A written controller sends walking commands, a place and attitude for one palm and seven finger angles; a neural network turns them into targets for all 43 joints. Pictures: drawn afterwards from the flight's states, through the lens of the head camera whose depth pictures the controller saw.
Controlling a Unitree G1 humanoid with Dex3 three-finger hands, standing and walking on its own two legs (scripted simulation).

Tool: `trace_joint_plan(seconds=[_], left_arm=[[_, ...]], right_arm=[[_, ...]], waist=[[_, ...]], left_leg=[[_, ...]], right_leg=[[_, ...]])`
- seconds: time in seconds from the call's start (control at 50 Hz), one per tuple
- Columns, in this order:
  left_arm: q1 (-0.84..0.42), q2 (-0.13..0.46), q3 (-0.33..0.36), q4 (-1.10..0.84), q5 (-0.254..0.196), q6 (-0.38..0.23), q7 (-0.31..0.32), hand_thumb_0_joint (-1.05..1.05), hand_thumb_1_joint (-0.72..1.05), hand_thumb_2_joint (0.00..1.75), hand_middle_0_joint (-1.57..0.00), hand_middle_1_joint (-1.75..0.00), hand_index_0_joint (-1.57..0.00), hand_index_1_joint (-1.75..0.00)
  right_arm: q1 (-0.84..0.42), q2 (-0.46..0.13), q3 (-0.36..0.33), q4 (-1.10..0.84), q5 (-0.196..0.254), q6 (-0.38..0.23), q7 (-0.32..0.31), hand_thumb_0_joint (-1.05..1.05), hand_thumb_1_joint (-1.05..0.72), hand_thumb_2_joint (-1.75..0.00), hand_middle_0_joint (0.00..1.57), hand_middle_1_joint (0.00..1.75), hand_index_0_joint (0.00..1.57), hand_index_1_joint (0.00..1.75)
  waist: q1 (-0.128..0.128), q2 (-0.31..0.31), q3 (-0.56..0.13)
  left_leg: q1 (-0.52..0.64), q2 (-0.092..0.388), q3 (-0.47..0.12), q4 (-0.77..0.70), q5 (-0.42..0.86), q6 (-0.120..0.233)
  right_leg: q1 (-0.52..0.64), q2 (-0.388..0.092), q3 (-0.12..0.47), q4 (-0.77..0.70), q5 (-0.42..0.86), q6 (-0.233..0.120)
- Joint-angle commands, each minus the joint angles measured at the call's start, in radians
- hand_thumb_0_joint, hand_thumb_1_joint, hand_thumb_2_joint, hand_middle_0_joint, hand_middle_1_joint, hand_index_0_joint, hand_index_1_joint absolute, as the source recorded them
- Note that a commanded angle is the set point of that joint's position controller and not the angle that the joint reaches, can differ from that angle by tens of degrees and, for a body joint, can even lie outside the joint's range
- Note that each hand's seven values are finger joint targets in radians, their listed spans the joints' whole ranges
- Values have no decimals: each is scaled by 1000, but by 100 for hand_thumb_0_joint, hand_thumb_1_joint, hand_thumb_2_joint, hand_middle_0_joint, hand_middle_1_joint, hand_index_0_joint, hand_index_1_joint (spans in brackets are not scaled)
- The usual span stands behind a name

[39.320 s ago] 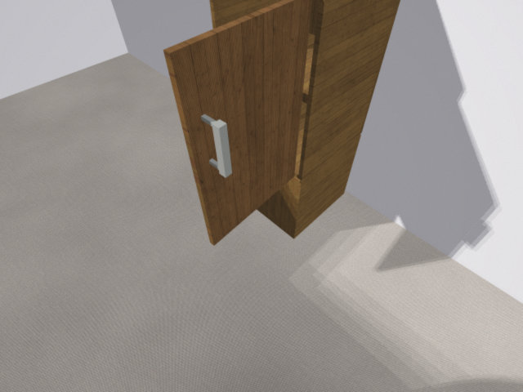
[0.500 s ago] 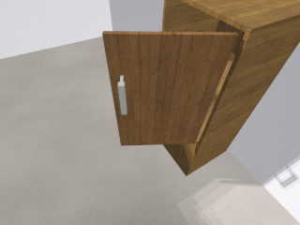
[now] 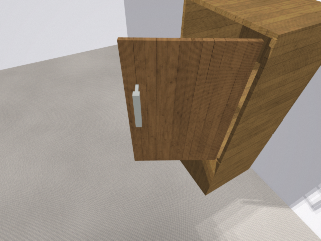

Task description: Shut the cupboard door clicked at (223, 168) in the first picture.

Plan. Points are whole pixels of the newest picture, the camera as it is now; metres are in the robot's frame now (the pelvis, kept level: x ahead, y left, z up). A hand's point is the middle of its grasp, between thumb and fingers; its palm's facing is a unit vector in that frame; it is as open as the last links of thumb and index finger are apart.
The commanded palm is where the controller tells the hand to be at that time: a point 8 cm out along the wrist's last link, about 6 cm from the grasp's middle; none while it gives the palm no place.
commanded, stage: look again from close up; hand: left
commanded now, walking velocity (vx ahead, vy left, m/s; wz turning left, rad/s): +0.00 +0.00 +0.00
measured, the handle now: (138, 106) +0.51 +0.10 +0.04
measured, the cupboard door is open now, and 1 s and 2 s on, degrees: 62 62 62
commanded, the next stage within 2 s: shuffle to correct the standing spot in 0.22 s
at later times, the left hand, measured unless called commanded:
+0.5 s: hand out of the picture -0.02 +0.19 -0.18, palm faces +0.01 -0.98 -0.19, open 7.4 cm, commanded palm none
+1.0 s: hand out of the picture -0.02 +0.11 -0.19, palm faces +0.02 -1.00 -0.08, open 7.4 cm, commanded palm none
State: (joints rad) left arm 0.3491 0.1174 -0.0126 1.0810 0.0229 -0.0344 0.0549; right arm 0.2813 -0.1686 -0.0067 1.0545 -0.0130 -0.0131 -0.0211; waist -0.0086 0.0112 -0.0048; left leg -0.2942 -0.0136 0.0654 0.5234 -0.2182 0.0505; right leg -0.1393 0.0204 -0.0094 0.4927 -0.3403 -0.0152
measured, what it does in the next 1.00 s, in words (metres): stands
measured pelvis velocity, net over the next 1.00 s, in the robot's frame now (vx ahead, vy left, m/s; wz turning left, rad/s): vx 0.03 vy -0.04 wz -0.02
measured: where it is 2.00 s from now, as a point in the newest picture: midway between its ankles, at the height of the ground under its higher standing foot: outside the picture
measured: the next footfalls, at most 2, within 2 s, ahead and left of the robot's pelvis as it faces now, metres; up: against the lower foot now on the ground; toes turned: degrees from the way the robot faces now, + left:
right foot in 1.12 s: +0.09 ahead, -0.19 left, +0.00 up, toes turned -3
left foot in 1.34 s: +0.12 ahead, +0.00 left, +0.00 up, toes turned +12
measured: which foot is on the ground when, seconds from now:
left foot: down 0.00-1.00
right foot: down 0.00-0.90, up 0.92-1.00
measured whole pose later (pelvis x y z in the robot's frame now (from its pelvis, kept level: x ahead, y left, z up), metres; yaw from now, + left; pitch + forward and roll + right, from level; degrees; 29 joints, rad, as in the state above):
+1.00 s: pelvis +0.03 -0.04 +0.00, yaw -1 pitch +1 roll +0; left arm 0.43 0.13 0.02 1.07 0.04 0.04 0.01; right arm 0.29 -0.11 -0.02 1.07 -0.03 -0.03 -0.05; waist -0.01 -0.07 -0.01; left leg -0.30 0.05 0.06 0.59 -0.30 0.01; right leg -0.30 0.03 -0.05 0.82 -0.50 -0.04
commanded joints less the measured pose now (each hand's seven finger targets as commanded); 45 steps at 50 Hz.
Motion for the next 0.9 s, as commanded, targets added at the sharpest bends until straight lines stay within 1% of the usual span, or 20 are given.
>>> trace_joint_plan(seconds=[0.0,0.06,0.22,0.24,0.3,0.32,0.36,0.4,0.46,0.5,0.58,0.64,0.68,0.7,0.74,0.78,0.82,0.84,0.86,0.88], left_arm=[[75,123,16,-50,-5,-6,3,0,90,90,-20,-30,-20,-30],[59,141,17,-67,-3,-1,1,0,90,90,-20,-30,-20,-30],[31,182,21,-98,-3,12,-9,0,90,90,-20,-30,-20,-30],[29,183,21,-98,-3,13,-11,0,90,90,-20,-30,-20,-30],[28,188,21,-98,-1,17,-13,0,90,90,-20,-30,-20,-30],[47,158,15,-88,-3,20,-14,0,90,90,-20,-30,-20,-30],[67,147,14,-80,1,29,-17,0,90,90,-20,-30,-20,-30],[83,147,17,-78,7,40,-23,0,90,90,-20,-30,-20,-30],[107,144,24,-78,15,47,-31,0,90,90,-20,-30,-20,-30],[127,138,27,-72,14,48,-36,0,90,90,-20,-30,-20,-30],[163,136,34,-61,10,45,-40,0,90,90,-20,-30,-20,-30],[193,134,36,-53,8,43,-40,0,90,90,-20,-30,-20,-30],[188,137,37,-55,6,40,-36,0,90,90,-20,-30,-20,-30],[188,140,39,-54,5,39,-34,0,90,90,-20,-30,-20,-30],[184,139,41,-53,4,40,-32,0,90,90,-20,-30,-20,-30],[189,134,41,-51,7,40,-32,0,90,90,-20,-30,-20,-30],[191,122,41,-45,7,43,-35,0,90,90,-20,-30,-20,-30],[193,107,40,-45,7,43,-37,0,90,90,-20,-30,-20,-30],[208,92,40,-45,7,42,-38,0,90,90,-20,-30,-20,-30],[181,85,40,-56,9,41,-38,0,90,90,-20,-30,-20,-30]], right_arm=[[24,-93,-10,-56,0,-27,-5,0,-90,-90,20,30,20,30],[4,-111,-13,-62,1,-27,-5,0,-90,-90,20,30,20,30],[-36,-148,-17,-76,-1,-23,-1,0,-90,-90,20,30,20,30],[-41,-155,-17,-74,-1,-23,0,0,-90,-90,20,30,20,30],[-47,-163,-18,-72,-1,-22,1,0,-90,-90,20,30,20,30],[-39,-136,-12,-64,-2,-19,2,0,-90,-90,20,30,20,30],[-22,-137,-14,-57,-3,-9,2,0,-90,-90,20,30,20,30],[-18,-169,-26,-57,-6,-1,0,0,-90,-90,20,30,20,30],[-5,-188,-41,-62,-7,4,-7,0,-90,-90,20,30,20,30],[-4,-185,-45,-62,-9,5,-9,0,-90,-90,20,30,20,30],[8,-155,-46,-54,-10,3,-12,0,-90,-90,20,30,20,30],[12,-125,-44,-49,-9,2,-14,0,-90,-90,20,30,20,30],[23,-91,-34,-43,-8,-1,-15,0,-90,-90,20,30,20,30],[27,-74,-30,-40,-7,-5,-15,0,-90,-90,20,30,20,30],[35,-54,-25,-34,-8,-8,-17,0,-90,-90,20,30,20,30],[36,-46,-23,-27,-7,-12,-19,0,-90,-90,20,30,20,30],[66,-52,-23,-7,-6,-19,-22,0,-90,-90,20,30,20,30],[98,-78,-28,9,-7,-22,-26,0,-90,-90,20,30,20,30],[135,-122,-40,24,-9,-24,-33,0,-90,-90,20,30,20,30],[174,-158,-53,32,-12,-21,-42,0,-90,-90,20,30,20,30]], waist=[[8,-45,55],[11,-52,58],[13,-5,51],[14,15,52],[15,7,55],[15,6,46],[15,-1,61],[15,35,69],[19,54,63],[24,34,53],[27,5,50],[24,-45,67],[16,-111,90],[12,-142,94],[4,-158,107],[2,-125,118],[-9,-47,100],[-16,50,92],[-16,160,78],[-32,237,81]], left_leg=[[61,106,-138,-80,171,1],[58,109,-142,-86,173,7],[56,120,-167,-142,52,7],[52,123,-176,-155,27,7],[34,127,-188,-181,-22,8],[37,134,-194,-197,-69,6],[-4,154,-238,-246,-213,16],[-25,187,-298,-306,-352,33],[-32,225,-361,-336,-403,70],[-42,220,-346,-319,-382,73],[-72,173,-266,-257,-307,40],[-68,124,-177,-148,-240,19],[-88,81,-90,-28,-142,7],[-91,61,-47,32,-102,1],[-94,45,-8,106,-76,-6],[-91,52,7,122,-61,-6],[-6,92,-29,46,41,5],[50,158,-117,-21,110,31],[124,261,-276,-81,174,91],[170,363,-422,-157,225,155]], right_leg=[[-111,-103,102,-78,198,-39],[-102,-101,99,-83,196,-35],[-108,-96,95,-102,108,-31],[-107,-95,95,-104,99,-30],[-96,-94,85,-104,90,-27],[-95,-92,72,-105,68,-21],[-84,-74,31,-76,10,-14],[-107,-52,1,-23,-46,-13],[-124,-40,-24,30,-59,-17],[-110,-42,-23,2,-48,-21],[-55,-65,0,-88,-39,-37],[-91,-103,63,-153,-99,-59],[-99,-139,122,-200,-97,-85],[-103,-157,147,-210,-75,-99],[-120,-180,165,-203,-2,-126],[-116,-175,147,-170,98,-129],[-142,-126,88,-80,163,-106],[-179,-74,34,5,151,-76],[-253,-25,-30,117,88,-40],[-337,-1,-62,236,-64,-21]])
